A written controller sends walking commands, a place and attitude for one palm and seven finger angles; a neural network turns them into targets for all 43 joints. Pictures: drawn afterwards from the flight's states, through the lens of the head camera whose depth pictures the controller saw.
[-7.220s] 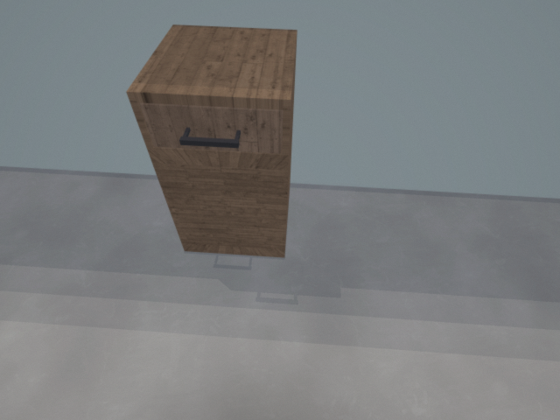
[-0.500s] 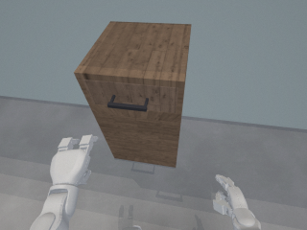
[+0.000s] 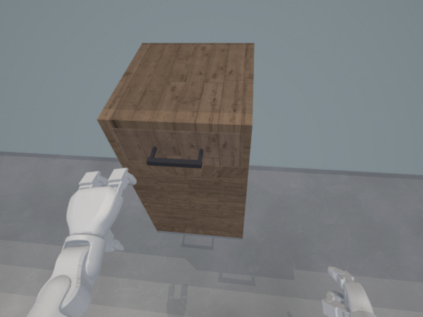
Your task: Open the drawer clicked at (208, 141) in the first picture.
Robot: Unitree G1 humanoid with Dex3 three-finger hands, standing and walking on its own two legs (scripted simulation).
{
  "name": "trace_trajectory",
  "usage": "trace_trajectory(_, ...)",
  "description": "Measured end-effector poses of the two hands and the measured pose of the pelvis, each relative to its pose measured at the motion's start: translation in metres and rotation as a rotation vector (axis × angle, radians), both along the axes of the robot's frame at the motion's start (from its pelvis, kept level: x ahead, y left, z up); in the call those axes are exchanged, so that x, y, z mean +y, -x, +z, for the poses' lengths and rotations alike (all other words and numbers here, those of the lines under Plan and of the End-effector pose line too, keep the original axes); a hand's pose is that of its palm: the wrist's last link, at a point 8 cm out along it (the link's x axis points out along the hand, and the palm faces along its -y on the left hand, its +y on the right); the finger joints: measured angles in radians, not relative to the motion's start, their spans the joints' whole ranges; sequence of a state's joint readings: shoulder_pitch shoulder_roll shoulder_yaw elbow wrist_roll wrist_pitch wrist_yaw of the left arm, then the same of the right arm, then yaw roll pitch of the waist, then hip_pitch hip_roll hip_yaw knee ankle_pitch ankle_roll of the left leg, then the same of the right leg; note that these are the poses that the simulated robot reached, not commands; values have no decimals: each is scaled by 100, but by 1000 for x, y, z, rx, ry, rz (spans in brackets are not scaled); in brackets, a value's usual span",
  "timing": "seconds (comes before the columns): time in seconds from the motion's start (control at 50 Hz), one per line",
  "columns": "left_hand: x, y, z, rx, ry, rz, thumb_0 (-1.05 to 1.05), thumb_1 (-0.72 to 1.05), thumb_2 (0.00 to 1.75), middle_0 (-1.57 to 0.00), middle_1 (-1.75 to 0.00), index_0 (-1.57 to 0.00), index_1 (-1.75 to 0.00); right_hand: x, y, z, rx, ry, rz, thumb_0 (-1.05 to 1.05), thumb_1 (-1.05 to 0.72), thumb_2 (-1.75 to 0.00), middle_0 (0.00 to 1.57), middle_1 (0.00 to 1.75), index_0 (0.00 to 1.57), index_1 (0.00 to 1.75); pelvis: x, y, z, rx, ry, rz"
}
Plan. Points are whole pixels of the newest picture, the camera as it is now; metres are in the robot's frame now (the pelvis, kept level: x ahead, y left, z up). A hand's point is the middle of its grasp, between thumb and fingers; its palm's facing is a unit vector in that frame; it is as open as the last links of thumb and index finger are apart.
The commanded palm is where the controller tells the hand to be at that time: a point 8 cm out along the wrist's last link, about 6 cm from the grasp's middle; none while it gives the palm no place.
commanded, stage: raise the hand with hooked fingers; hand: left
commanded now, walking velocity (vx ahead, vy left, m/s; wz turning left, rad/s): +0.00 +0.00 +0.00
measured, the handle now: (175, 157) +0.55 +0.18 -0.11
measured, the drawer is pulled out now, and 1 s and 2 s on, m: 0.00 0.00 0.00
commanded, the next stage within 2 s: move the hooked fingers above the handle in 0.72 s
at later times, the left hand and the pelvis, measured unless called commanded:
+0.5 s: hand (89, 186) +0.31 +0.27 +0.08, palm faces -0.01 -0.10 -1.00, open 13.9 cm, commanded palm +0.29 +0.27 +0.14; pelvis +0.01 +0.02 +0.01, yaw +1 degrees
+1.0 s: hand (101, 195) +0.31 +0.25 +0.07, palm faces -0.01 -0.09 -1.00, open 13.9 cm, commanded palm +0.30 +0.25 +0.12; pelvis -0.01 +0.01 +0.01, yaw +1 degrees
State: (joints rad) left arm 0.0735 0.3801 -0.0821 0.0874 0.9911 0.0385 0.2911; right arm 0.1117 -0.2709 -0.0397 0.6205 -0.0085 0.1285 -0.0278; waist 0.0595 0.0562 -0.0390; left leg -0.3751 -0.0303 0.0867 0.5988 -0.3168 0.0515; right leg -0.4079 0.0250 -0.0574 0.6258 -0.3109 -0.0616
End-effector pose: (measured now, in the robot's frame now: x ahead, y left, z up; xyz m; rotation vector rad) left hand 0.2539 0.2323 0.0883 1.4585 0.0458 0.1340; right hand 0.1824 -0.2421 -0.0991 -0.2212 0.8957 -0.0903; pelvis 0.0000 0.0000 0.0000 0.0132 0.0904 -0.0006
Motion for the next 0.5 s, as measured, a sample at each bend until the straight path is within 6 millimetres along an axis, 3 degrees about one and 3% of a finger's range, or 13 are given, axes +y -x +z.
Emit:
trace_trajectory(0.14,9,-17,22,1,-17,-4,0,-42,34,-32,-115,-31,-115,40,-32,14,-64,-62,70,1,-91,-90,20,30,20,30,8,-6,5,-26,5,5)
trace_trajectory(0.26,26,-29,37,23,-23,8,0,-47,31,-32,-118,-32,-119,62,-41,16,-53,-81,119,1,-91,-90,20,30,20,30,13,-10,8,-38,13,19)
trace_trajectory(0.4,38,-40,53,35,-26,-24,0,-49,30,-32,-120,-32,-120,62,-30,10,8,-68,119,1,-91,-90,20,30,20,30,18,-12,11,-39,20,29)
trace_trajectory(0.5,41,-40,47,71,-8,-46,0,-49,30,-32,-120,-32,-120,52,-15,4,56,-52,95,1,-91,-90,20,30,20,30,22,-11,11,-30,21,25)
